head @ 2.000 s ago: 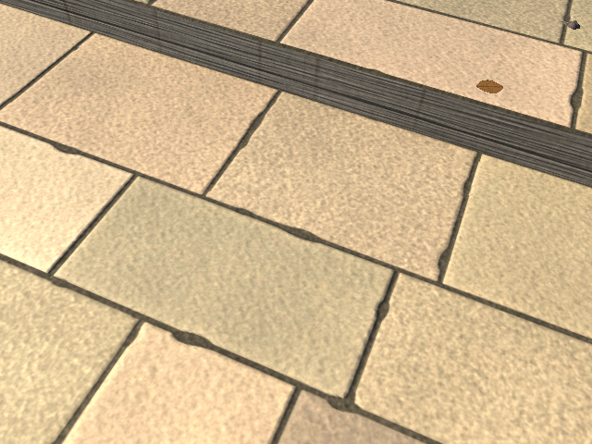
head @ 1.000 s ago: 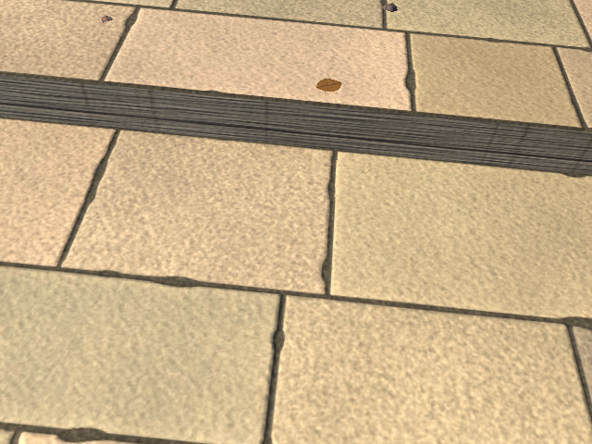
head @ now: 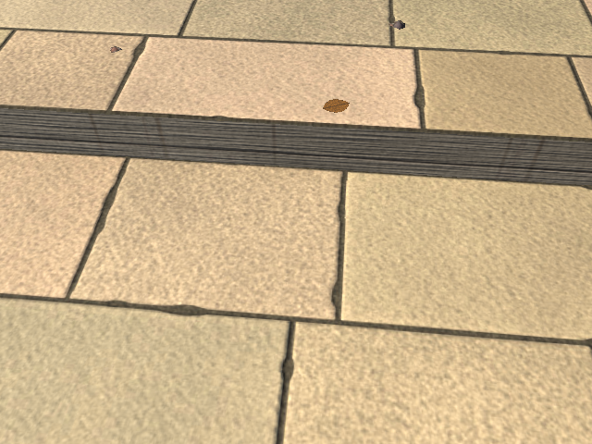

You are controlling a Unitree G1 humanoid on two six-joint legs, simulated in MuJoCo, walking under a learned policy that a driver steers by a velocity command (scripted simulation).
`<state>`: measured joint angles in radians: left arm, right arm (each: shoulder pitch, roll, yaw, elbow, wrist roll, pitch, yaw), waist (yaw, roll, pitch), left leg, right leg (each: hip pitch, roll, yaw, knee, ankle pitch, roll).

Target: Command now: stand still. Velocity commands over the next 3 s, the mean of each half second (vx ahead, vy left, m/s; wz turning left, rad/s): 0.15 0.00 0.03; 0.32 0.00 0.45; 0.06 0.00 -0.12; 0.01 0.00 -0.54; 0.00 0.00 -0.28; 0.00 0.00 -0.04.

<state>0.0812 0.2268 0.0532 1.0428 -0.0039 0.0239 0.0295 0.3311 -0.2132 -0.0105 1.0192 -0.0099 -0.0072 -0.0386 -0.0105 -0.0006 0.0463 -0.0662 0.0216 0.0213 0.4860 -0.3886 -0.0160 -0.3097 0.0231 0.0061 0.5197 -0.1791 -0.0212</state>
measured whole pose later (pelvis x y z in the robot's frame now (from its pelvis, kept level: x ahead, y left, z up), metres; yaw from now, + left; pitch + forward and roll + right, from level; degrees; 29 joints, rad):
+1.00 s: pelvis +0.26 +0.05 -0.02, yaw +17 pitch +1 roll -1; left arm 0.22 0.29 0.05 0.95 -0.01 -0.07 0.02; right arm 0.08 -0.27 -0.07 0.73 0.00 -0.04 0.04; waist 0.02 0.00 0.10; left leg -0.51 -0.06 0.04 0.62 -0.13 0.11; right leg -0.30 -0.02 -0.01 1.26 -0.54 0.04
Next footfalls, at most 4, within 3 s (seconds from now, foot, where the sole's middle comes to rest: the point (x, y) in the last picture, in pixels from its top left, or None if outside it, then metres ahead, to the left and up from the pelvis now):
0.92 left None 0.40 0.16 -0.77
1.52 right None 0.39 -0.07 -0.77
2.00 left None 0.45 0.16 -0.77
2.38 right None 0.36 -0.08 -0.77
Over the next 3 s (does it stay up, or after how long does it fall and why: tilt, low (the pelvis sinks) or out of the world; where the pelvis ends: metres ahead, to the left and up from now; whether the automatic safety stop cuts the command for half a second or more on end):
stays up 0.37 0.02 0.01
